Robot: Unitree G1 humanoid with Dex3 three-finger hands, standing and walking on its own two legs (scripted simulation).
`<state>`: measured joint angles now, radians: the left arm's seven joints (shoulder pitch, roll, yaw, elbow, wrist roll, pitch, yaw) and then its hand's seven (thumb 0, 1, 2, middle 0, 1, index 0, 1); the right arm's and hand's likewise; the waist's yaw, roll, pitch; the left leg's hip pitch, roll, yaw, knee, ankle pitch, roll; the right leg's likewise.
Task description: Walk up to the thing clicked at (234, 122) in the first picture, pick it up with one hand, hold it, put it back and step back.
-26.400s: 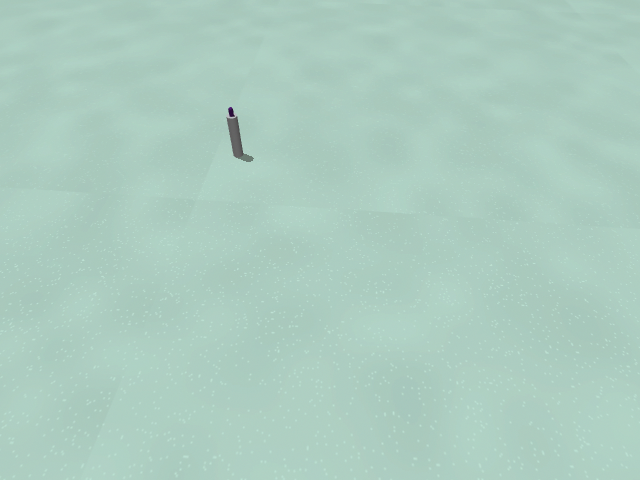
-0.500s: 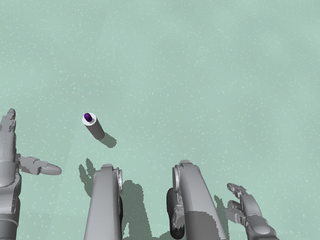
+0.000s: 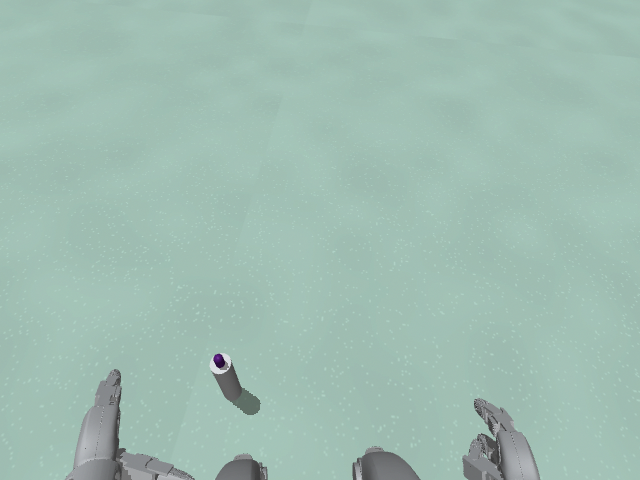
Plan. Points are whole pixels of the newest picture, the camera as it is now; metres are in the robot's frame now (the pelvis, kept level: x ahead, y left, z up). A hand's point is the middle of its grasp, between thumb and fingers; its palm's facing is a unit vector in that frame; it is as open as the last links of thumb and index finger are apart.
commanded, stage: home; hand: left
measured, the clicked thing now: (226, 376) +0.44 +0.19 -0.56
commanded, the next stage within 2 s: stand in 1.86 s
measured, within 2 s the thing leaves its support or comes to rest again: neither
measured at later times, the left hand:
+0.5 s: hand (155, 453) +0.18 +0.18 -0.03, palm faces +0.12 -0.95 -0.29, open 17.6 cm
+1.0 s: hand (155, 456) +0.18 +0.18 -0.03, palm faces +0.11 -0.95 -0.28, open 17.6 cm
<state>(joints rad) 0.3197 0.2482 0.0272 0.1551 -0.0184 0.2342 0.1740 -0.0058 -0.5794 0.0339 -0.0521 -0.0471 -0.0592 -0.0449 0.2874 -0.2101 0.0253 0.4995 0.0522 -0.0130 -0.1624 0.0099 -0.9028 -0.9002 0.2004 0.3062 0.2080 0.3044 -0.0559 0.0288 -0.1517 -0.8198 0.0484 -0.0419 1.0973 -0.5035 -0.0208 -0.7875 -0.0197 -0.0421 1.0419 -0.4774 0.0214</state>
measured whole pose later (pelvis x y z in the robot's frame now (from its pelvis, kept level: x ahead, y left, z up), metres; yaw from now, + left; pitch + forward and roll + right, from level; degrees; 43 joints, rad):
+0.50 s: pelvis +0.01 +0.00 +0.02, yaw +1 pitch +8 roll -2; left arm 0.47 0.21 -0.02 -0.03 -0.01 0.26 0.15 -0.01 -0.59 0.03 -0.05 -0.05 -0.06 -0.04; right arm 0.26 -0.21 0.03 0.49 0.02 -0.11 -0.18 0.01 -0.90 -0.90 0.20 0.31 0.21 0.30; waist -0.02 0.03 -0.10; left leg -0.64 0.04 -0.04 0.98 -0.48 -0.02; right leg -0.61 -0.02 -0.05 0.93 -0.46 0.02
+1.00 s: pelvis +0.01 +0.00 +0.02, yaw +0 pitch +7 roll -2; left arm 0.46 0.20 -0.01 0.00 -0.01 0.26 0.14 -0.01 -0.57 0.04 -0.05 -0.05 -0.06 -0.05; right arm 0.27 -0.20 0.02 0.51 0.01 -0.12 -0.18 0.01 -0.90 -0.90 0.20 0.31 0.21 0.30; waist -0.03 0.03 -0.10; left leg -0.62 0.05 -0.04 0.96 -0.47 -0.02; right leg -0.59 -0.02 -0.04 0.92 -0.45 0.02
